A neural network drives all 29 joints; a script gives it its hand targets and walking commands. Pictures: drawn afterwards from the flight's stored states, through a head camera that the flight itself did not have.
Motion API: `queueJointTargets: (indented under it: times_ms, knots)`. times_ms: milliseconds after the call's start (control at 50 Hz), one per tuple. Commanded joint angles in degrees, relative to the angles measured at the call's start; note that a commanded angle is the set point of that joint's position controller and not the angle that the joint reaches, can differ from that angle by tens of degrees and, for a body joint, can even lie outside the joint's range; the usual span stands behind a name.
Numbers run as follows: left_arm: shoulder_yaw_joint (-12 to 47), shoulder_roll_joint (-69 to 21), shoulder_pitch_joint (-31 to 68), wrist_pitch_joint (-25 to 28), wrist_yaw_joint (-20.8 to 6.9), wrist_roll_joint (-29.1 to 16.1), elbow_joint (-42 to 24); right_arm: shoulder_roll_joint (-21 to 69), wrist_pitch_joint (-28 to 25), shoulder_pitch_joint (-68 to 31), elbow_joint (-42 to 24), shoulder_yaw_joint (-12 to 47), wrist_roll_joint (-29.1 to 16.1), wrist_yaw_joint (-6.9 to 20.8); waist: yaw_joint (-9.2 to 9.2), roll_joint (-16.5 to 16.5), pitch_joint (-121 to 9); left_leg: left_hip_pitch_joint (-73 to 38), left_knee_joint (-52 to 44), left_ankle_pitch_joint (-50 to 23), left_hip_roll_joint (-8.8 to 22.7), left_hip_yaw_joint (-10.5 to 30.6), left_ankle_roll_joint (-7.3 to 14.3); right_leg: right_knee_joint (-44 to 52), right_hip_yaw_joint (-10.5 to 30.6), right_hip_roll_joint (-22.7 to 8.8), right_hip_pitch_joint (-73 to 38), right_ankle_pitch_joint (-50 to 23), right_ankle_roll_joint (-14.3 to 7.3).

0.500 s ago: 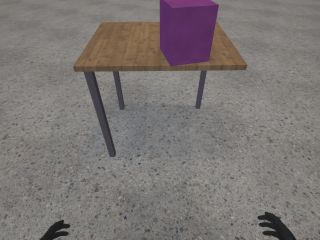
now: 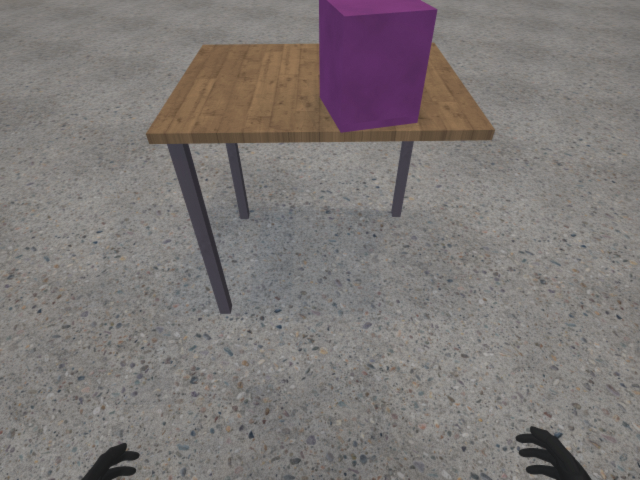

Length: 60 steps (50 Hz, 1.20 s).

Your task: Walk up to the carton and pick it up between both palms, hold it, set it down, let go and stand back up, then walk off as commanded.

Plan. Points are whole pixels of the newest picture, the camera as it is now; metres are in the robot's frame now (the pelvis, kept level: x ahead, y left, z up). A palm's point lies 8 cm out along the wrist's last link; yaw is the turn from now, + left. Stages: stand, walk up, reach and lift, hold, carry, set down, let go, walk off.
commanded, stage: stand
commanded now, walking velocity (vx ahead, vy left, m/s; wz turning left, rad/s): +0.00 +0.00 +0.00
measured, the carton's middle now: (369, 60) +1.02 -0.13 +0.14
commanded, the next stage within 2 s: walk up in 0.38 s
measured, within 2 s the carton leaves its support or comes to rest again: neither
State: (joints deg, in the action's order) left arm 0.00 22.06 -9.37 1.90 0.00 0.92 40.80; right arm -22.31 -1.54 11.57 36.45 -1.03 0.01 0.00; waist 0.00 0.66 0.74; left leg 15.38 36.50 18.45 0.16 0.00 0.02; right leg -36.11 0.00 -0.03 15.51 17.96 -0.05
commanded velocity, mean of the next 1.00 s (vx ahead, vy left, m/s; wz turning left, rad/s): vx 0.00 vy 0.00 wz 0.00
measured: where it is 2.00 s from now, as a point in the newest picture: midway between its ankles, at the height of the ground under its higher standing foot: (359, 475)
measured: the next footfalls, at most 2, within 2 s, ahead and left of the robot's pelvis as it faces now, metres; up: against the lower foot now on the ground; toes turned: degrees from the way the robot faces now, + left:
right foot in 0.84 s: +0.15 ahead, -0.16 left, +0.00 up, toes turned -2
left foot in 1.44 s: +0.34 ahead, +0.05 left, +0.00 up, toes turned -1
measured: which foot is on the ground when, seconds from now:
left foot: down 0.00-0.86, up 0.88-1.00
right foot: down 0.00-0.62, up 0.64-0.82, down 0.84-1.00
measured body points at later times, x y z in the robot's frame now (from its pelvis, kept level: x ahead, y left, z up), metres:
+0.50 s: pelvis +0.00 +0.00 +0.00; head -0.01 +0.00 +0.45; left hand +0.16 +0.30 -0.07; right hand +0.16 -0.30 -0.07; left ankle +0.01 +0.12 -0.73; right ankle +0.02 -0.12 -0.73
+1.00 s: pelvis +0.08 -0.09 +0.00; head +0.07 -0.11 +0.45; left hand +0.16 +0.23 -0.07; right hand +0.19 -0.44 -0.07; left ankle +0.04 +0.06 -0.66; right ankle +0.11 -0.16 -0.73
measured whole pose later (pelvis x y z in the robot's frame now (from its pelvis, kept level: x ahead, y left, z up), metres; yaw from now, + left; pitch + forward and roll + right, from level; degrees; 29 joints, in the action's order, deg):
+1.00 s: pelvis +0.08 -0.09 +0.00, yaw -2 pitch -2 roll +2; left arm -1.2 24.9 -21.4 3.0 -4.5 1.8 41.3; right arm -29.7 -2.6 17.1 37.3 -4.4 0.0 0.0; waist 0.2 1.0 0.9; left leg 21.0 58.7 22.6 0.7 0.2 0.3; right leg -34.4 -1.0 2.0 17.0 15.5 -3.1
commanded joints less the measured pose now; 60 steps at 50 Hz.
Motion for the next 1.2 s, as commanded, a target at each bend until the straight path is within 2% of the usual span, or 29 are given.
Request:
queueJointTargets:
  times_ms: [0, 20, 140, 160, 420, 540, 560, 580, 600, 620, 640, 680, 700, 740, 760, 780, 800, 820, 840, 860, 880, 900, 920, 960, 1000, 1020, 1060, 1100, 1180]
  knots:
    - [-3.2, 10.6, 5.6, 0.8, -0.3, -0.6, 1.2, -10.2, -1.6, -6.4, 2.2, -2.6, 0.7, -0.1, 0.57, 0.4, 2.3, -0.7, -12.4, -8.1, 5.7, 6.9, 2.6, 11.0, 7.3, -5.8, -1.2, -8.7, -3.1]
    - [-3.2, 10.6, 5.5, 0.8, -0.3, -0.4, 1.2, -10.2, -1.6, -6.1, 2.3, -2.7, 0.6, -0.2, 0.33, -0.7, 2.6, -0.9, -12.5, -7.6, 5.7, 7.1, 2.5, 11.1, 7.3, -5.7, -0.9, -8.2, -3.1]
    - [-3.3, 11.1, 5.6, 0.9, -0.2, -0.5, 1.4, -10.4, -1.7, -6.0, 2.5, -2.6, 0.7, -0.2, 0.41, -1.1, 1.9, -1.8, -12.1, -10.5, 5.7, 6.7, 2.5, 10.6, 7.1, -5.8, -1.6, -10.9, -3.0]
    - [-3.1, 10.4, 5.4, 0.8, -0.2, -0.6, 1.3, -10.5, -1.6, -6.2, 2.4, -2.7, 0.9, -0.3, 0.64, 0.0, 2.2, -1.7, -12.1, -10.6, 5.7, 6.7, 2.7, 10.7, 7.1, -5.8, -1.4, -10.8, -3.0]
    - [-3.3, 10.6, 5.2, 0.7, -0.3, -0.7, 1.7, -10.5, -1.6, -6.3, 3.0, -2.6, 0.9, -0.2, 0.92, 0.0, 2.9, -0.4, -13.7, -8.1, 6.1, 7.4, 2.7, 10.8, 6.8, -5.4, -1.9, -8.6, -2.8]
    - [-3.2, 10.5, 5.7, 0.8, -0.3, -0.5, 1.8, -10.6, -1.7, -6.5, 3.1, -2.6, 0.8, -0.2, 0.62, 0.1, 2.5, -1.1, -13.2, -10.2, 6.0, 7.1, 2.5, 10.6, 6.9, -5.6, -1.9, -10.8, -2.9]
    - [-5.9, 15.1, 1.1, 0.6, -2.6, 1.9, -3.1, -17.6, -2.8, 2.5, 1.6, -6.3, 2.3, 0.3, -1.06, -2.1, -2.0, -5.0, -11.6, 12.7, 6.8, 11.1, 7.1, 4.7, 8.2, -2.6, 2.0, 12.7, -5.1]
    - [-6.2, 14.8, 3.3, 0.2, -3.3, 2.4, -3.5, -19.8, -3.3, 7.0, 3.5, -7.6, 2.6, 0.2, -2.82, 0.8, 2.1, -9.3, -16.5, 28.6, 10.8, 20.4, 10.1, -2.2, 7.2, -1.0, 15.4, 20.3, -4.8]
    - [-6.7, 14.1, 5.0, -0.1, -3.7, 2.6, -4.7, -22.3, -3.7, 11.0, 4.1, -9.1, 2.8, 0.0, -4.60, 8.3, 6.6, -12.1, -24.9, 39.4, 19.1, 31.4, 14.0, -15.1, 2.7, 0.9, 26.6, 16.0, -3.1]
    - [-6.9, 15.0, 4.9, -0.2, -3.9, 2.7, -5.0, -22.8, -4.3, 10.6, 3.2, -9.7, 2.6, -0.1, -4.14, 6.7, 10.4, -10.5, -27.4, 39.2, 24.3, 36.0, 16.0, -21.2, 4.9, -1.6, 31.7, 13.2, -2.1]
    - [-6.9, 15.6, 3.4, 0.0, -4.2, 2.6, -4.8, -22.6, -4.6, 9.1, 2.2, -9.6, 2.3, -0.1, -3.09, 4.5, 10.7, -9.3, -27.3, 35.7, 24.7, 35.2, 16.3, -21.1, 5.8, -2.8, 31.1, 11.3, -1.9]
    - [-6.8, 15.6, 1.4, 0.7, -4.9, 2.1, -4.0, -20.6, -5.0, 6.7, 1.4, -8.8, 2.3, 0.0, -1.73, 3.3, 7.2, -10.5, -23.7, 24.8, 21.9, 28.8, 16.0, -17.4, 6.3, -5.2, 27.7, 9.0, -1.5]
    - [-7.0, 15.3, 1.4, 0.9, -5.3, 1.8, -4.0, -19.9, -4.8, 6.4, 0.8, -8.6, 2.5, 0.0, -1.94, 5.0, 5.7, -9.4, -22.1, 19.8, 19.7, 23.8, 15.1, -13.3, 5.1, -5.6, 24.1, 10.5, -1.0]
    - [-6.9, 14.2, 1.7, 1.1, -6.1, 1.3, -4.5, -20.2, -4.6, 5.8, 0.4, -8.8, 2.9, 0.3, -2.33, 9.3, 4.7, -6.4, -19.1, 13.3, 17.2, 17.2, 14.1, -6.5, 2.4, -4.8, 18.6, 11.3, -0.9]
    - [-6.8, 14.1, 0.1, 1.4, -6.2, 1.2, -4.0, -20.4, -4.4, 4.1, -0.1, -8.7, 2.6, 0.4, -1.23, 10.9, 3.7, -3.4, -17.3, 11.5, 16.5, 14.9, 13.2, -3.7, 1.6, -4.4, 14.2, 7.8, -1.3]
    - [-6.9, 13.7, -3.5, 1.5, -6.1, 1.2, -2.9, -20.2, -4.2, 1.2, -0.8, -8.6, 2.4, 0.6, 1.08, 11.7, 2.4, 0.5, -14.1, 9.7, 14.7, 10.5, 11.4, 1.7, 0.4, -4.0, 6.9, 3.3, -1.9]
    - [-7.2, 14.0, -10.0, 1.8, -5.6, 1.1, -0.7, -18.8, -3.9, -2.2, -1.7, -7.8, 2.3, 0.8, 5.03, 9.8, 0.7, 6.3, -7.4, 7.8, 11.8, 6.2, 8.8, 7.2, -0.9, -2.6, -4.1, -1.8, -1.8]
    - [-8.6, 16.6, -18.5, 2.1, -4.6, 1.1, 2.5, -15.1, -3.5, -2.7, -2.2, -6.6, 2.5, 0.7, 9.07, 1.6, -1.4, 13.9, 8.2, 6.2, 6.9, 1.9, 6.1, 10.5, 2.1, -1.0, -16.1, -1.3, -1.4]
    - [-9.9, 22.5, -23.0, 2.5, -3.6, 2.1, 2.5, -10.0, -3.4, -1.5, -3.3, -4.9, 2.0, 0.7, 10.55, -14.4, 0.4, 25.6, 26.7, 12.0, -0.2, -2.3, 3.0, 17.5, 21.3, -9.2, -19.8, 10.2, -2.2]
    - [-9.6, 24.0, -18.3, 2.6, -3.0, 2.4, -0.1, -11.7, -2.5, 1.4, -2.5, -5.1, 1.3, 0.3, 6.82, -11.0, 2.7, 29.1, 31.6, 14.8, -3.5, 2.9, 2.0, 27.1, 39.9, -17.4, -14.7, 19.2, -3.6]
    - [-10.1, 24.6, -12.6, 2.1, -2.9, 2.1, -2.1, -17.2, -1.7, 4.0, -0.7, -6.2, 1.0, 0.2, 4.76, -2.2, 3.1, 25.7, 31.7, 10.6, -0.7, 6.0, 2.8, 30.4, 43.6, -20.2, -11.2, 31.0, -3.9]
    - [-9.8, 24.6, -10.3, 2.1, -2.9, 1.6, -3.0, -18.6, -1.3, 6.2, 0.7, -6.5, 0.5, 0.5, 3.08, -1.4, 5.4, 23.3, 31.4, 7.3, 1.6, 6.3, 3.5, 30.5, 41.2, -18.5, -6.9, 31.2, -2.3]
    - [-9.4, 22.6, -8.7, 2.5, -2.8, 1.4, -3.3, -18.3, -1.1, 7.2, 1.4, -6.9, 0.3, 0.8, 1.66, -1.5, 7.6, 22.4, 30.8, 3.6, 3.3, 5.6, 3.4, 28.9, 34.8, -15.4, -5.3, 25.0, -0.4]
    - [-8.6, 19.8, -9.2, 2.9, -2.6, 0.9, -3.2, -16.4, -0.8, 7.5, 1.5, -6.8, 0.2, 1.1, 0.74, -5.0, 8.9, 17.6, 27.0, -0.4, 3.5, 5.7, 2.8, 28.0, 24.7, -10.4, -1.1, 13.0, 2.5]
    - [-8.3, 18.0, -11.0, 3.0, -2.4, 0.4, -3.1, -16.1, -1.0, 9.1, 1.7, -6.8, 0.5, 1.2, 1.13, -7.5, 8.2, 17.2, 24.6, -2.4, 3.2, 5.1, 1.2, 26.7, 20.6, -9.2, -3.3, 5.7, 0.5]
    - [-8.2, 17.4, -11.9, 3.1, -2.3, 0.3, -3.3, -16.1, -1.0, 9.1, 1.6, -6.8, 0.7, 1.2, 1.38, -7.4, 7.8, 17.6, 23.6, -3.4, 3.0, 5.0, 0.8, 26.2, 19.8, -9.3, -4.7, 3.4, -0.7]
    - [-7.9, 16.0, -14.0, 3.0, -2.2, -0.2, -3.6, -15.9, -1.0, 7.7, 1.1, -6.8, 0.8, 1.2, 2.49, -8.5, 7.0, 19.0, 20.8, -4.4, 3.2, 4.3, 0.2, 25.6, 18.2, -9.0, -7.7, 1.6, -2.1]
    - [-7.8, 15.7, -15.1, 2.8, -2.1, -0.2, -3.4, -15.6, -1.0, 6.5, 0.9, -6.6, 0.9, 1.1, 3.15, -9.4, 7.4, 19.9, 18.8, -4.9, 3.3, 3.8, -0.1, 25.4, 17.2, -9.1, -8.8, 0.1, -2.2]
    - [-7.5, 15.5, -16.4, 2.2, -1.9, -0.2, -3.4, -15.2, -1.3, 2.9, 0.0, -6.2, 1.2, 1.1, 4.67, -12.3, 9.2, 21.8, 13.3, -2.8, 3.7, 1.8, -0.8, 23.9, 15.7, -8.9, -11.3, -6.0, -6.1]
